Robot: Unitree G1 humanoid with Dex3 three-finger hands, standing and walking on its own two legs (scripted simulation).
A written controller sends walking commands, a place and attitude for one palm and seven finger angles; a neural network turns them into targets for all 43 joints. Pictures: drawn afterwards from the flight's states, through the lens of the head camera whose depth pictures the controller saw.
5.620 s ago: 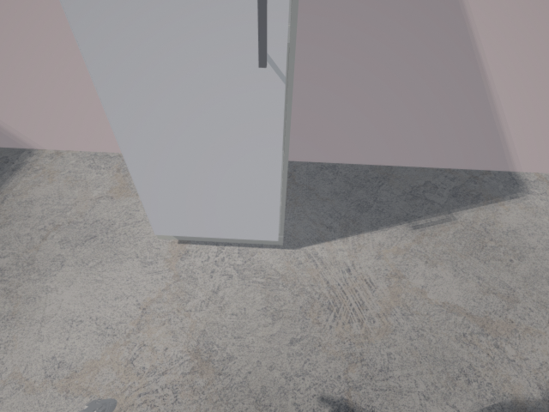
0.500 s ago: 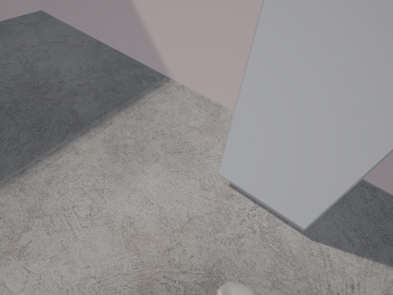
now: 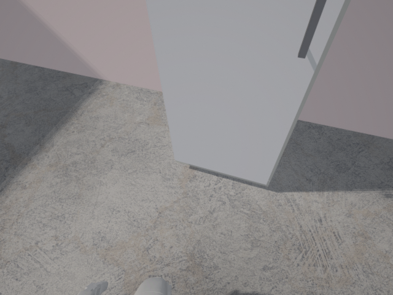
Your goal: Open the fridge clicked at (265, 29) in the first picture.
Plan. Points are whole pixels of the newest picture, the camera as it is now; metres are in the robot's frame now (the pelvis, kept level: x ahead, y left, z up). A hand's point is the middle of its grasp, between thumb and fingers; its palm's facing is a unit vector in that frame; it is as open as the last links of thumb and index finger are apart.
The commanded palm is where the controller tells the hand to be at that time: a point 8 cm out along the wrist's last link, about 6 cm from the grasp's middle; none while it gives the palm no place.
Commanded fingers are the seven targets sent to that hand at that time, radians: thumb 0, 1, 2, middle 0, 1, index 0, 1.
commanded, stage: turn to face it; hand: right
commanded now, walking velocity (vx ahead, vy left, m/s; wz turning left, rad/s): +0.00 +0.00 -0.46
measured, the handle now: out of the picture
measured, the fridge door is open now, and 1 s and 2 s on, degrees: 0 0 0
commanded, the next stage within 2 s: take the last steps up to it in 0.38 s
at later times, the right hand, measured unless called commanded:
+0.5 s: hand out of the picture +0.01 -0.15 -0.15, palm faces +0.25 +0.93 -0.27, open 7.4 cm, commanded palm none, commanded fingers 0.00 -0.90 -0.90 0.20 0.30 0.20 0.30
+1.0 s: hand out of the picture -0.01 -0.19 -0.18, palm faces +0.29 +0.95 -0.15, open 7.4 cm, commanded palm none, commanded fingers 0.00 -0.90 -0.90 0.20 0.30 0.20 0.30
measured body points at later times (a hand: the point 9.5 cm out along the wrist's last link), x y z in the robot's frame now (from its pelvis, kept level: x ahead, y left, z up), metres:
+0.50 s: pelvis -0.02 +0.05 +0.00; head +0.01 +0.08 +0.45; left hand +0.08 +0.30 -0.16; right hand -0.01 -0.20 -0.13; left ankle +0.01 +0.14 -0.74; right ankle -0.08 -0.10 -0.66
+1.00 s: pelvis +0.04 -0.01 +0.00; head +0.04 -0.03 +0.45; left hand +0.07 +0.22 -0.14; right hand -0.02 -0.24 -0.17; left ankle +0.14 +0.12 -0.67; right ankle -0.08 -0.08 -0.74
